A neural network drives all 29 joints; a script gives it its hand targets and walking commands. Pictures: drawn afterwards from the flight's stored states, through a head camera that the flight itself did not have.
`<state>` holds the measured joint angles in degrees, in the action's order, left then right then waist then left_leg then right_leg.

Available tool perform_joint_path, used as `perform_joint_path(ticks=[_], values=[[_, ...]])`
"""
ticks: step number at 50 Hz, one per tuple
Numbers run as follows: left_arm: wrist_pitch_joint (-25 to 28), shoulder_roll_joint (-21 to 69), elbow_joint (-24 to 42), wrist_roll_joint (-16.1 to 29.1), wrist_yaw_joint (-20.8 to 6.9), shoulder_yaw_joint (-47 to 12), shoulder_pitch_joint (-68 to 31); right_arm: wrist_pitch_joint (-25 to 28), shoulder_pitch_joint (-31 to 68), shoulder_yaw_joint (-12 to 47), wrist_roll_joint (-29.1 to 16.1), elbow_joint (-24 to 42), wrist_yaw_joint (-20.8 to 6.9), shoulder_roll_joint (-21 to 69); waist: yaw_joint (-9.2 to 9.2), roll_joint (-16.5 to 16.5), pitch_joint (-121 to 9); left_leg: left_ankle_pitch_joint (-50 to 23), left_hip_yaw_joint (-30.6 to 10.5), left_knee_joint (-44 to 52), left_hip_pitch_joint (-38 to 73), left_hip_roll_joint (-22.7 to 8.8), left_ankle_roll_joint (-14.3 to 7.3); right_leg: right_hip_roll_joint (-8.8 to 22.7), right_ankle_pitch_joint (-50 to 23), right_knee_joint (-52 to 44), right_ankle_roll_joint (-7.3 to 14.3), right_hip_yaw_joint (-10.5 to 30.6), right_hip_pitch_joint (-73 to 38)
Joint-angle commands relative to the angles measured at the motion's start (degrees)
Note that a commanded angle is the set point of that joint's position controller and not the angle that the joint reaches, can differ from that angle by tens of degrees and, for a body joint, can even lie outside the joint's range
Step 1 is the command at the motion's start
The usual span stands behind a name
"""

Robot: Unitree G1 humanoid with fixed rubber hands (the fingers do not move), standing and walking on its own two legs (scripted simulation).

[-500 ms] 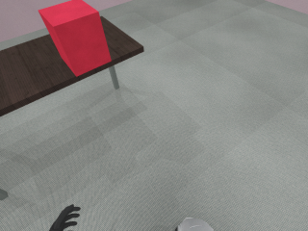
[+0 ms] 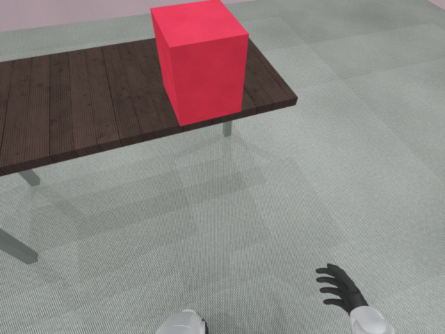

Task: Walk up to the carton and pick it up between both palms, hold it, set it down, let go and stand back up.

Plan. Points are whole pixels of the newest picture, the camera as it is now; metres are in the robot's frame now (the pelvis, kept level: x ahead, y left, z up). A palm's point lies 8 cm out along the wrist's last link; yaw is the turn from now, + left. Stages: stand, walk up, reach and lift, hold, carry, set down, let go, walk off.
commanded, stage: walk up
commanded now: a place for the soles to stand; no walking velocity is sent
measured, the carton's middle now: (199, 64) +0.80 +0.11 +0.01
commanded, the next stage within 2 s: none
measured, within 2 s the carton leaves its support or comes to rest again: neither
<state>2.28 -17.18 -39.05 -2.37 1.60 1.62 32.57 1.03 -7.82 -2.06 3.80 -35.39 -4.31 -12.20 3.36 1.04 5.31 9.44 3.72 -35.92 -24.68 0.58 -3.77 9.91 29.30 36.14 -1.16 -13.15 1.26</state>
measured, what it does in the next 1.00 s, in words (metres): walks ahead: right foot, then left foot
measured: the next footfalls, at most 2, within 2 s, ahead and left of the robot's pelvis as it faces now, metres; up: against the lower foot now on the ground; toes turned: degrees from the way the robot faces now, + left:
right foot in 0.52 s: +0.31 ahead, -0.06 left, +0.00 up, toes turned +1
left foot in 1.00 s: +0.43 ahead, +0.25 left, +0.00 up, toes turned +1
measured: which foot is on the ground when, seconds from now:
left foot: down 0.00-0.54, up 0.56-0.98, down 1.00-1.00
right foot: up 0.00-0.50, down 0.52-1.00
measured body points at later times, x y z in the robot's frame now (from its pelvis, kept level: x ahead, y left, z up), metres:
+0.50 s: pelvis +0.18 +0.03 +0.02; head +0.20 +0.02 +0.46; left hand +0.29 +0.29 -0.08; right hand +0.18 -0.23 -0.11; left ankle +0.10 +0.09 -0.71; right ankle +0.28 -0.06 -0.70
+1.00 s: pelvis +0.31 +0.10 +0.01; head +0.35 +0.08 +0.46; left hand +0.30 +0.38 -0.09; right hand +0.48 -0.14 -0.10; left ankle +0.40 +0.23 -0.71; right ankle +0.28 -0.06 -0.71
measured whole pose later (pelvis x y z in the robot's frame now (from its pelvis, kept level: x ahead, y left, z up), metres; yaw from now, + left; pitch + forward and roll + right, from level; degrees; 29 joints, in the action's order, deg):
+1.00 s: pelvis +0.31 +0.10 +0.01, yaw +2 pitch -2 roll -1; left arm 2.3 -15.5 -36.5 -1.5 1.4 1.9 29.8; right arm -1.5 -11.0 -1.3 2.4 -36.1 -2.2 -15.3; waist 3.6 -3.8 5.8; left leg 8.6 1.8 -36.2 -23.8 -4.0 0.3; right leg 2.1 21.9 34.0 -2.1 0.1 10.2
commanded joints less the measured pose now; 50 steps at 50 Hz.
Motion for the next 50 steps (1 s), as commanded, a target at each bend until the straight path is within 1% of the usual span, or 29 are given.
perform_joint_path(ticks=[1, 2, 3, 4, 5, 7, 10, 12, 15, 17, 19, 22, 24, 25, 26, 27, 28, 29, 30, 32, 34, 37, 39, 40, 42, 44, 47, 49, 50], values=[[-1.16, -7.34, 8.33, 0.82, -0.92, 2.11, 1.48, -0.24, -18.94, -5.02, -2.91, -0.82, 3.87, -16.85, -11.71, -11.30, -13.70, 12.99, -44.15, 18.46, 32.16, -21.67, -14.60, -6.17, 4.24, 41.65, 3.39, 10.64, 33.18], [-1.50, -7.25, 8.44, 0.49, -1.12, 2.25, -2.37, -0.47, -16.29, -4.46, -3.20, -0.75, 4.44, -14.08, -10.29, -8.51, -6.79, 6.33, -36.70, 18.27, 26.35, -19.78, -11.08, -4.45, -0.35, 43.18, 3.75, 12.80, 34.19], [-1.14, -4.93, 8.35, 0.99, -1.40, 1.62, -2.42, -0.22, -14.40, -4.11, -2.63, -0.70, 4.94, -13.24, -8.37, -6.23, -3.96, -5.64, -30.58, 16.86, 22.96, -18.40, -8.52, -3.99, -4.86, 42.32, 3.76, 14.63, 33.80], [-0.76, -3.51, 8.26, 0.99, -1.64, 1.17, -2.20, 0.07, -12.72, -3.57, -2.61, -0.52, 5.03, -11.84, -6.35, -4.38, -1.93, -13.47, -24.08, 16.47, 17.23, -16.20, -7.06, -2.72, -7.34, 38.37, 3.30, 15.07, 31.82], [-0.70, -2.78, 7.63, 0.83, -1.78, 1.24, -1.86, 0.37, -11.74, -3.01, -2.80, -0.73, 4.68, -10.31, -5.00, -4.00, -0.90, -15.94, -19.75, 17.14, 12.87, -13.63, -4.74, -2.19, -9.15, 34.70, 2.81, 15.46, 28.53], [-0.71, -2.69, 6.63, 0.85, -2.08, 1.56, -1.44, 1.14, -11.65, -2.82, -2.71, -1.63, 4.08, -9.37, -3.51, -6.25, -1.25, -16.78, -15.77, 18.46, 10.59, -9.62, -2.89, -3.64, -11.36, 30.42, 1.87, 14.59, 25.63], [-1.25, -2.08, 5.84, 0.42, -1.96, 1.72, -2.46, 2.11, -14.90, -2.40, -1.90, -2.42, 3.62, -9.57, -4.09, -8.16, -2.09, -20.01, -13.04, 19.12, 13.81, -7.94, -3.95, -5.42, -14.95, 24.82, 0.88, 11.97, 27.83], [-1.42, -2.06, 6.33, 0.23, -1.65, 1.36, -6.28, 2.27, -17.37, -2.30, -1.87, -2.48, 3.47, -10.00, -5.54, -9.55, -1.53, -20.85, -12.33, 19.02, 16.80, -7.76, -2.75, -5.57, -17.48, 20.91, 0.67, 11.05, 31.37], [-1.58, -2.21, 7.60, -0.08, -1.05, 0.83, -13.51, 1.79, -22.10, -1.95, -1.56, -2.62, 3.35, -10.06, -8.41, -8.63, 0.02, -18.43, -14.28, 18.47, 20.90, -9.05, -2.32, -5.58, -18.67, 11.42, 0.89, 11.30, 34.03], [-1.43, -2.05, 7.90, 0.07, -0.83, 0.76, -15.23, 1.28, -24.01, -2.11, -1.18, -2.69, 3.45, -11.15, -9.17, -7.63, -0.10, -16.06, -14.97, 17.81, 21.98, -9.83, -2.57, -6.04, -18.41, 6.98, 1.30, 11.44, 32.86], [-1.13, -1.32, 7.55, 0.36, -0.57, 0.76, -14.84, 0.86, -22.60, -2.14, -0.75, -1.94, 3.33, -12.81, -8.09, -8.18, -0.29, -12.91, -13.87, 17.69, 19.06, -10.30, -3.41, -7.19, -19.47, 3.09, 1.81, 10.82, 27.78], [-0.75, -2.19, 6.90, 0.06, 0.03, 1.50, -14.21, 0.54, -22.42, -1.74, -0.88, -1.36, 3.03, -12.39, -7.17, -4.84, -0.14, -11.70, -13.52, 14.23, 14.98, -9.70, -2.05, -9.23, -19.68, 0.73, 3.06, 10.06, 19.89], [-0.20, -3.17, 5.34, -0.12, 0.77, 2.46, -7.11, 0.11, -20.28, -1.43, -1.21, -0.66, 2.81, -12.27, -2.69, -1.57, -1.90, -11.34, -11.21, 4.57, 9.13, -7.47, -0.63, -9.98, -21.95, -4.41, 4.47, 10.09, 7.42], [0.36, -4.81, 3.57, -0.45, 1.35, 3.46, -0.25, 0.05, -19.17, -1.04, -1.10, 0.38, 2.66, -10.98, 0.95, -0.05, -4.75, -5.98, -8.73, -5.61, 3.30, -4.45, 0.84, -7.05, -20.93, -6.39, 6.05, 14.02, -1.81], [0.78, -9.44, 3.36, -1.33, 1.81, 4.70, 5.15, -0.01, -20.79, -0.20, -0.89, 2.05, 2.64, -8.11, 3.19, 9.57, -9.17, 8.85, -5.22, -24.96, -5.28, 0.93, 3.83, 7.32, -10.41, -11.57, 11.53, 34.68, -10.36], [0.33, -10.89, 4.02, -1.63, 2.46, 4.63, 3.81, -1.07, -24.13, -0.75, 0.01, 2.04, 2.96, -9.40, 0.77, 7.92, -6.68, 24.53, -4.78, -34.64, -11.58, 3.60, 4.70, 16.86, -6.00, -16.71, 17.13, 50.55, -8.53], [-0.26, -10.06, 3.92, -0.88, 2.97, 4.63, 0.80, -2.41, -22.55, -2.02, 0.74, 2.25, 3.34, -12.28, -0.31, 3.09, -3.88, 23.35, -7.76, -38.75, -15.69, 1.06, 4.48, 18.92, 1.97, -19.79, 20.44, 55.39, -4.26], [-0.51, -8.46, 4.75, -0.04, 2.90, 4.40, -2.91, -3.28, -19.94, -2.11, 1.36, 2.61, 3.22, -13.10, -0.81, 3.09, 0.65, 19.88, -7.55, -40.82, -16.72, -1.10, 4.96, 16.73, 6.89, -21.77, 19.40, 50.79, 2.83], [-0.18, -6.58, 4.93, 0.15, 2.66, 3.78, -5.36, -3.68, -18.04, -2.55, 1.48, 2.55, 2.90, -12.93, -1.92, 0.14, 5.16, 14.34, -8.75, -39.32, -14.85, -2.16, 5.44, 12.43, 5.73, -23.19, 14.90, 43.71, 9.18], [0.83, -5.51, 4.48, 0.07, 2.25, 2.93, -8.70, -3.70, -16.86, -2.16, 0.32, 2.42, 1.63, -10.85, -3.72, 0.36, 7.67, 7.20, -8.76, -33.48, -9.47, -3.41, 5.88, 5.13, -3.93, -23.75, 9.43, 30.77, 16.23], [1.64, -6.05, 3.53, -0.35, 1.78, 3.33, -9.52, -3.46, -18.04, -1.44, -0.49, 1.23, 0.39, -7.86, -4.96, 2.84, 3.77, 4.29, -5.91, -32.95, -5.38, -2.75, 6.85, 2.11, -10.16, -22.11, 10.63, 23.65, 18.10], [2.59, -6.67, 2.83, -0.10, 1.16, 3.67, -6.69, -3.50, -14.27, -0.69, -0.82, 1.81, -0.44, -6.88, -3.89, 6.95, 1.96, 1.01, -4.65, -27.88, -8.58, -4.39, 7.80, 0.79, -15.07, -21.05, 11.78, 21.34, 14.22], [2.87, -6.57, 2.45, -0.13, 0.76, 3.60, -2.87, -3.45, -10.27, -1.06, -0.82, 2.80, -0.32, -7.10, -2.32, 6.64, 2.86, -0.42, -4.11, -23.90, -11.01, -5.73, 7.66, 1.45, -19.00, -19.99, 11.78, 21.12, 13.19], [2.70, -6.60, 2.64, 0.21, 0.58, 3.37, -2.56, -3.36, -8.83, -1.03, -1.05, 2.79, 0.05, -7.68, -1.71, 7.13, 3.24, -0.83, -3.63, -21.37, -10.80, -5.99, 7.67, 0.64, -23.87, -18.48, 11.31, 20.16, 12.13], [2.56, -6.03, 2.65, 0.61, 0.33, 3.01, 0.97, -2.83, -5.34, -0.72, -1.06, 3.17, 0.92, -6.82, -0.34, 6.75, 1.49, -1.39, -1.96, -14.83, -8.88, -5.35, 6.59, -0.01, -44.19, -14.30, 9.35, 18.66, 8.61], [1.74, -8.16, 3.55, 0.64, -0.12, 3.33, 1.42, -2.46, -2.98, -0.24, -1.29, 3.50, 1.69, -6.16, 0.40, 7.24, -2.32, 0.03, 0.00, -9.08, -4.68, -3.88, 5.86, 0.16, -47.40, -11.24, 9.07, 17.91, 6.31], [0.17, -9.75, 6.08, 0.82, -0.14, 3.53, -1.59, -1.79, -3.95, -0.68, -1.64, 2.86, 2.59, -7.20, -1.04, 8.12, -3.85, 1.65, -0.49, 0.96, 4.54, -3.46, 3.64, 1.02, -43.01, -6.69, 8.17, 20.00, 8.16], [-0.47, -8.37, 7.01, 1.54, 0.00, 2.57, -2.85, -1.17, -9.69, -1.79, -1.20, 0.32, 3.25, -9.64, -4.72, 1.78, -4.72, -6.56, -0.53, 9.42, 15.82, -2.68, 1.63, -1.45, -37.59, 1.12, 5.61, 19.02, 13.65], [-0.43, -5.45, 7.59, 1.92, 0.13, 1.55, 0.31, -0.69, -12.90, -2.86, -0.74, -0.16, 3.53, -13.53, -6.30, -6.15, -9.02, -16.24, -7.16, 8.58, 25.53, -9.29, -0.98, -4.00, -27.72, 10.20, 2.92, 18.04, 19.79]])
